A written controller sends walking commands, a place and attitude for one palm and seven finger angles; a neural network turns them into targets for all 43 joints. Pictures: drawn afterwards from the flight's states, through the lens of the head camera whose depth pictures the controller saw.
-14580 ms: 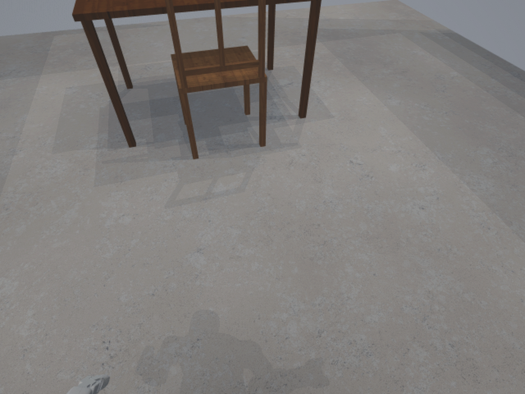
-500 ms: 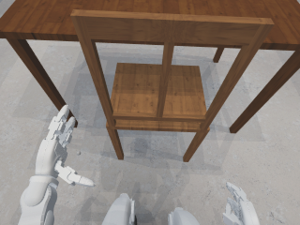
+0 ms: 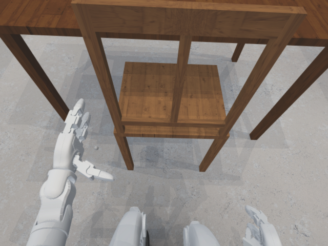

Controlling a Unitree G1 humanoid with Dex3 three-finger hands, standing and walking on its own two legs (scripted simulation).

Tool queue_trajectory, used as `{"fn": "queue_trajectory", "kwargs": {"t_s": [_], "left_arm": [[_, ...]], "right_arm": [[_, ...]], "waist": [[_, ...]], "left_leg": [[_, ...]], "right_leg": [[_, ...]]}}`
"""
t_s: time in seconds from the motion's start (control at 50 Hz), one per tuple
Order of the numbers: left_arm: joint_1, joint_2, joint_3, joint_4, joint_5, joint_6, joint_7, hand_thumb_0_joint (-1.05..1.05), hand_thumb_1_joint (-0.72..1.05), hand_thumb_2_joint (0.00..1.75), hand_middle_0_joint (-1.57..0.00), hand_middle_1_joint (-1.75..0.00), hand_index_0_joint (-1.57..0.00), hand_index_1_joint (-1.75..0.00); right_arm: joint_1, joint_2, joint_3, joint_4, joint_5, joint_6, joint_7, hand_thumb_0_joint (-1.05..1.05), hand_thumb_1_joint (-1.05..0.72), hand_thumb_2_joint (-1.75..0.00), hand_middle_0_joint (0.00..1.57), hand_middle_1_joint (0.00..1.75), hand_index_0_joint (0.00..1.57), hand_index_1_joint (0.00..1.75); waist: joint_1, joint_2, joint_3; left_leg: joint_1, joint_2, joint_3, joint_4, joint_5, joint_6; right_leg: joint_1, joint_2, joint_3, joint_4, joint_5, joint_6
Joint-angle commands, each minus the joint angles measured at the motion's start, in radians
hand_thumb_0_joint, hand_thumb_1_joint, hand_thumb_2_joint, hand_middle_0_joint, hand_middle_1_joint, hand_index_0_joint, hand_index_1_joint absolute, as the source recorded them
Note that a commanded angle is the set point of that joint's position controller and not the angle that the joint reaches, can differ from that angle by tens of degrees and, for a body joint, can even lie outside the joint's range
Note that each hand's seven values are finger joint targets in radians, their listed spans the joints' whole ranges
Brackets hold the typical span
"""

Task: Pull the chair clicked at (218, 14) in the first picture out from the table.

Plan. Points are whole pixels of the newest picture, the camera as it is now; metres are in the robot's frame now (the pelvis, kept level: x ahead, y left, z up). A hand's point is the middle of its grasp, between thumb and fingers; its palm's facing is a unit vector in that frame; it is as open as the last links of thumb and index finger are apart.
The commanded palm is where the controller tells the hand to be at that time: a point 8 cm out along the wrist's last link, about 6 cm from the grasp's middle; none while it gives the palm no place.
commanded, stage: aim the fingers beside a spindle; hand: left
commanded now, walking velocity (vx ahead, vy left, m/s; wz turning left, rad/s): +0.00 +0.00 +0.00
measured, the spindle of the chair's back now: (178, 88) +0.51 -0.02 +0.04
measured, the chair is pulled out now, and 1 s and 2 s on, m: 0.00 0.00 0.00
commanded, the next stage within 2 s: none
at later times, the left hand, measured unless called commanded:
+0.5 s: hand (107, 143) +0.35 +0.15 +0.02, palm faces -0.01 -1.00 -0.04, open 16.9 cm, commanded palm +0.34 +0.21 +0.02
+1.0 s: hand (101, 140) +0.36 +0.17 +0.01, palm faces +0.01 -1.00 -0.05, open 16.9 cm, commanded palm +0.34 +0.21 +0.01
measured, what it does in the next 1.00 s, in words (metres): stands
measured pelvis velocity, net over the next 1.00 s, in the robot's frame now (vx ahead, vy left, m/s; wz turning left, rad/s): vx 0.00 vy -0.01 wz -0.01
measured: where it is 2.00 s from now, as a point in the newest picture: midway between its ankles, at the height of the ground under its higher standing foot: outside the picture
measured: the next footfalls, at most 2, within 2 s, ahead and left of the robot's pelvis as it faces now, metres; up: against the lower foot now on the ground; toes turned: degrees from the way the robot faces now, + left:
none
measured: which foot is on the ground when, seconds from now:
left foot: down 0.00-1.00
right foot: down 0.00-1.00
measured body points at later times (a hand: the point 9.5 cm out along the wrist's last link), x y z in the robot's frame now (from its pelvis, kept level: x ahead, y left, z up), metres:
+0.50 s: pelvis +0.00 +0.00 -0.01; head +0.11 +0.01 +0.43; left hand +0.35 +0.21 +0.02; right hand +0.13 -0.25 -0.12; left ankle +0.07 +0.09 -0.63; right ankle -0.01 -0.12 -0.63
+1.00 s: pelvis +0.00 -0.01 -0.01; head +0.11 +0.01 +0.42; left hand +0.35 +0.22 +0.01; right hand +0.14 -0.26 -0.12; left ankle +0.07 +0.09 -0.63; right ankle -0.01 -0.12 -0.63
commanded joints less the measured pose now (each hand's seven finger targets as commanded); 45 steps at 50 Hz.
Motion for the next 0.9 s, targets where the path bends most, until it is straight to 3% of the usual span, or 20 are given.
{"fn": "queue_trajectory", "kwargs": {"t_s": [0.0,0.04,0.08,0.12,0.18,0.24,0.28,0.34,0.4,0.44,0.5,0.56,0.6,0.66,0.7,0.8,0.82,0.88], "left_arm": [[-0.225,0.109,0.023,-0.167,-0.008,-0.056,0.007,0.0,-0.5,0.3,-0.06,-0.08,-0.06,-0.08],[-0.254,0.132,0.047,-0.208,-0.002,-0.081,0.024,0.0,-0.5,0.3,-0.06,-0.08,-0.06,-0.08],[-0.299,0.118,0.029,-0.232,0.007,-0.105,0.045,0.0,-0.5,0.3,-0.06,-0.08,-0.06,-0.08],[-0.308,0.146,0.059,-0.233,0.014,-0.12,0.064,0.0,-0.5,0.3,-0.06,-0.08,-0.06,-0.08],[-0.298,0.106,0.027,-0.141,0.028,-0.108,0.068,0.0,-0.5,0.3,-0.06,-0.08,-0.06,-0.08],[-0.315,0.103,0.027,-0.033,0.036,-0.082,0.057,0.0,-0.5,0.3,-0.06,-0.08,-0.06,-0.08],[-0.302,0.103,0.031,-0.017,0.034,-0.068,0.047,0.0,-0.5,0.3,-0.06,-0.08,-0.06,-0.08],[-0.31,0.104,0.02,-0.149,0.024,-0.084,0.047,0.0,-0.5,0.3,-0.06,-0.08,-0.06,-0.08],[-0.288,0.134,0.047,-0.236,0.01,-0.103,0.067,0.0,-0.5,0.3,-0.06,-0.08,-0.06,-0.08],[-0.288,0.124,0.036,-0.228,0.019,-0.108,0.081,0.0,-0.5,0.3,-0.06,-0.08,-0.06,-0.08],[-0.323,0.139,0.064,-0.089,0.032,-0.102,0.084,0.0,-0.5,0.3,-0.06,-0.08,-0.06,-0.08],[-0.337,0.099,0.023,-0.022,0.035,-0.095,0.055,0.0,-0.5,0.3,-0.06,-0.08,-0.06,-0.08],[-0.355,0.096,0.015,-0.021,0.026,-0.094,0.031,0.0,-0.5,0.3,-0.06,-0.08,-0.06,-0.08],[-0.358,0.099,0.005,-0.121,0.01,-0.105,0.012,0.0,-0.5,0.3,-0.06,-0.08,-0.06,-0.08],[-0.348,0.132,0.033,-0.156,0.005,-0.11,0.021,0.0,-0.5,0.3,-0.06,-0.08,-0.06,-0.08],[-0.339,0.19,0.109,-0.122,0.016,-0.112,0.057,0.0,-0.5,0.3,-0.06,-0.08,-0.06,-0.08],[-0.326,0.186,0.109,-0.113,0.02,-0.111,0.057,0.0,-0.5,0.3,-0.06,-0.08,-0.06,-0.08],[-0.311,0.141,0.069,-0.067,0.013,-0.096,0.038,0.0,-0.5,0.3,-0.06,-0.08,-0.06,-0.08]], "right_arm": [[0.021,-0.153,-0.065,-0.122,0.004,-0.028,-0.012,0.0,-0.9,-0.9,0.2,0.3,0.2,0.3],[0.02,-0.152,-0.068,-0.122,-0.001,-0.029,-0.011,0.0,-0.9,-0.9,0.2,0.3,0.2,0.3],[0.021,-0.147,-0.066,-0.116,-0.006,-0.03,-0.007,0.0,-0.9,-0.9,0.2,0.3,0.2,0.3],[0.03,-0.15,-0.069,-0.105,-0.011,-0.028,-0.005,0.0,-0.9,-0.9,0.2,0.3,0.2,0.3],[0.032,-0.149,-0.066,-0.098,-0.012,-0.014,0.002,0.0,-0.9,-0.9,0.2,0.3,0.2,0.3],[0.034,-0.154,-0.067,-0.09,-0.006,0.002,0.005,0.0,-0.9,-0.9,0.2,0.3,0.2,0.3],[0.034,-0.159,-0.068,-0.103,-0.003,0.014,0.006,0.0,-0.9,-0.9,0.2,0.3,0.2,0.3],[0.032,-0.153,-0.072,-0.128,-0.002,0.013,0.013,0.0,-0.9,-0.9,0.2,0.3,0.2,0.3],[0.035,-0.149,-0.072,-0.134,-0.005,0.012,0.01,0.0,-0.9,-0.9,0.2,0.3,0.2,0.3],[0.036,-0.143,-0.069,-0.123,-0.006,0.015,0.012,0.0,-0.9,-0.9,0.2,0.3,0.2,0.3],[0.04,-0.145,-0.064,-0.094,-0.004,0.023,0.003,0.0,-0.9,-0.9,0.2,0.3,0.2,0.3],[0.032,-0.148,-0.061,-0.094,-0.001,0.026,0.005,0.0,-0.9,-0.9,0.2,0.3,0.2,0.3],[0.031,-0.151,-0.063,-0.101,0.002,0.023,0.003,0.0,-0.9,-0.9,0.2,0.3,0.2,0.3],[0.033,-0.151,-0.069,-0.112,0.0,0.016,0.002,0.0,-0.9,-0.9,0.2,0.3,0.2,0.3],[0.037,-0.153,-0.069,-0.116,0.0,0.014,0.002,0.0,-0.9,-0.9,0.2,0.3,0.2,0.3],[0.039,-0.146,-0.064,-0.101,-0.007,0.02,0.002,0.0,-0.9,-0.9,0.2,0.3,0.2,0.3],[0.034,-0.144,-0.063,-0.102,-0.007,0.02,0.004,0.0,-0.9,-0.9,0.2,0.3,0.2,0.3],[0.033,-0.146,-0.062,-0.101,-0.004,0.026,0.007,0.0,-0.9,-0.9,0.2,0.3,0.2,0.3]], "waist": [[-0.021,-0.003,-0.316],[-0.013,0.018,-0.365],[-0.017,0.058,-0.382],[-0.015,0.051,-0.408],[-0.024,0.018,-0.377],[-0.03,-0.014,-0.335],[-0.022,-0.026,-0.35],[0.005,0.077,-0.441],[0.004,0.053,-0.489],[-0.01,0.024,-0.445],[-0.037,-0.055,-0.325],[-0.037,-0.031,-0.292],[-0.033,0.004,-0.316],[-0.02,0.038,-0.429],[-0.014,0.054,-0.453],[-0.008,0.018,-0.413],[-0.006,0.034,-0.405],[-0.02,-0.005,-0.367]], "left_leg": [[0.395,0.002,-0.078,-0.138,0.177,-0.013],[0.431,0.005,-0.084,-0.133,0.196,-0.017],[0.465,0.006,-0.093,-0.13,0.211,-0.021],[0.475,0.008,-0.097,-0.119,0.238,-0.023],[0.427,0.006,-0.091,-0.111,0.217,-0.021],[0.363,0.003,-0.084,-0.101,0.173,-0.018],[0.354,0.002,-0.081,-0.102,0.157,-0.017],[0.472,0.004,-0.093,-0.116,0.239,-0.027],[0.498,0.006,-0.093,-0.108,0.312,-0.023],[0.476,0.007,-0.093,-0.111,0.289,-0.021],[0.339,0.001,-0.076,-0.092,0.177,-0.007],[0.313,-0.004,-0.071,-0.098,0.113,-0.01],[0.323,-0.008,-0.067,-0.091,0.122,-0.009],[0.421,-0.002,-0.075,-0.088,0.219,-0.012],[0.445,-0.001,-0.079,-0.087,0.259,-0.013],[0.379,-0.004,-0.07,-0.078,0.251,-0.01],[0.377,-0.004,-0.066,-0.08,0.243,-0.013],[0.347,-0.004,-0.06,-0.084,0.214,-0.01]], "right_leg": [[-0.013,0.004,0.022,-0.182,0.239,-0.015],[-0.023,0.004,0.023,-0.169,0.244,-0.015],[-0.048,0.003,0.02,-0.158,0.243,-0.018],[-0.047,0.005,0.02,-0.149,0.262,-0.018],[-0.057,0.006,0.017,-0.141,0.257,-0.017],[-0.072,0.005,0.021,-0.14,0.233,-0.017],[-0.063,0.006,0.022,-0.144,0.224,-0.017],[-0.054,0.003,0.017,-0.133,0.265,-0.026],[-0.009,0.01,0.02,-0.131,0.33,-0.023],[-0.016,0.01,0.02,-0.138,0.32,-0.017],[-0.041,0.014,0.03,-0.152,0.25,-0.011],[-0.065,0.01,0.032,-0.159,0.193,-0.015],[-0.058,0.009,0.036,-0.159,0.199,-0.02],[-0.036,0.006,0.036,-0.146,0.277,-0.021],[-0.025,0.009,0.032,-0.139,0.304,-0.022],[-0.004,0.014,0.039,-0.132,0.317,-0.018],[-0.009,0.013,0.041,-0.134,0.313,-0.017],[-0.006,0.013,0.042,-0.147,0.301,-0.014]]}}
